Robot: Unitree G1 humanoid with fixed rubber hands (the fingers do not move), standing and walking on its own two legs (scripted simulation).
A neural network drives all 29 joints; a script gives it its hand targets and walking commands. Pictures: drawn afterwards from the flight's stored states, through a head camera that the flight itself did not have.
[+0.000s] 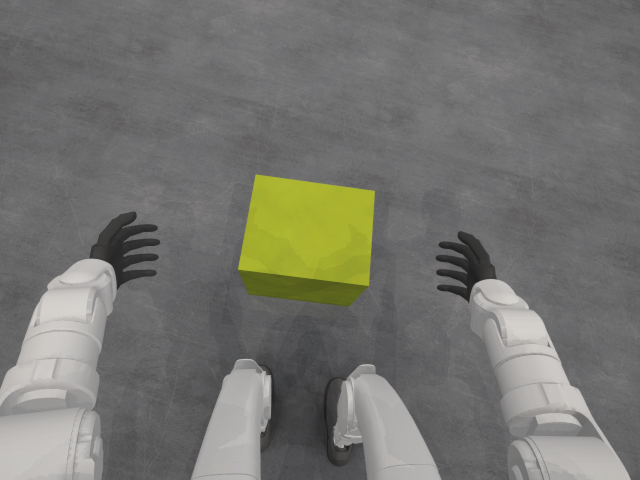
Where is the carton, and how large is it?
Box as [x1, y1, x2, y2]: [238, 175, 374, 306]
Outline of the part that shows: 255,175 238,270 248,293 348,306 368,285 374,191 270,176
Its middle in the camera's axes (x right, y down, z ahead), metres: -0.04 +0.02 +1.00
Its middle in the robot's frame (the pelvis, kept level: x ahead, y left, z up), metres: +0.56 -0.01 -0.54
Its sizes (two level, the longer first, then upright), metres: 0.286 0.233 0.276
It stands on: the floor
